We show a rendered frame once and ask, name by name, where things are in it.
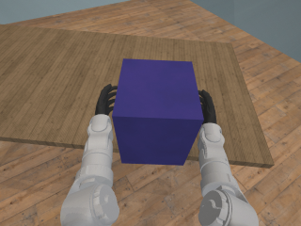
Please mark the robot right hand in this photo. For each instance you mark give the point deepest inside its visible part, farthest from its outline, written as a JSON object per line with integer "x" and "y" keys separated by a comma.
{"x": 207, "y": 107}

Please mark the left robot upper arm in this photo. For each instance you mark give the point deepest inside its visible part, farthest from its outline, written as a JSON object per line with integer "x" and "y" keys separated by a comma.
{"x": 95, "y": 205}

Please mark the robot left hand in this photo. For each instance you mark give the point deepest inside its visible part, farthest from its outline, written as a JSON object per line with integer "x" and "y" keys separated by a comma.
{"x": 102, "y": 106}

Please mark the right robot upper arm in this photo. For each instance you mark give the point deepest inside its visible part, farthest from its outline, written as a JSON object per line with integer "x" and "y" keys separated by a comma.
{"x": 219, "y": 208}

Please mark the left robot forearm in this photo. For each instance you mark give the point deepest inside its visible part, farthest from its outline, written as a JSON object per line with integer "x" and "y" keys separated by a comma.
{"x": 96, "y": 166}

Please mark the right robot forearm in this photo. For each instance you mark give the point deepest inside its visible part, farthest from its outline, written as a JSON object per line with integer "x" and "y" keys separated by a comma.
{"x": 213, "y": 163}

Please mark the table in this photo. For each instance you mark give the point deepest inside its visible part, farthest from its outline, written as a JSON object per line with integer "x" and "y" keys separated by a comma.
{"x": 51, "y": 80}

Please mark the carton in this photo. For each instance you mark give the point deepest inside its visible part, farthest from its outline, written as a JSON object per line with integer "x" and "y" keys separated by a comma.
{"x": 157, "y": 112}

